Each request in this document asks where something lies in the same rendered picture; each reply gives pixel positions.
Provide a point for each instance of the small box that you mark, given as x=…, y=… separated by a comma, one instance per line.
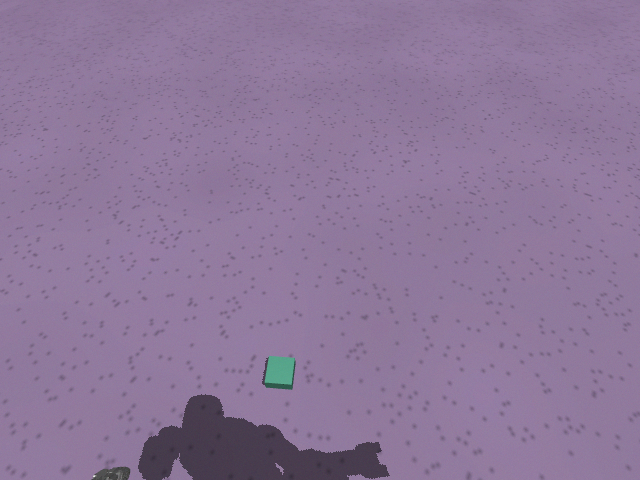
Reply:
x=280, y=372

